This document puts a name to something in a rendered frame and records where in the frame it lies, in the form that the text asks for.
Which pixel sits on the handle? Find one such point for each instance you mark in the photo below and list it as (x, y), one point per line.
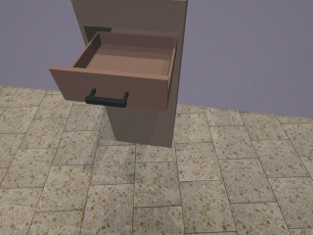
(103, 101)

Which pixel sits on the cabinet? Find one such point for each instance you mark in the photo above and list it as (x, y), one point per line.
(148, 17)

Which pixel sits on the drawer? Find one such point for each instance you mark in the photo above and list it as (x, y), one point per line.
(114, 63)

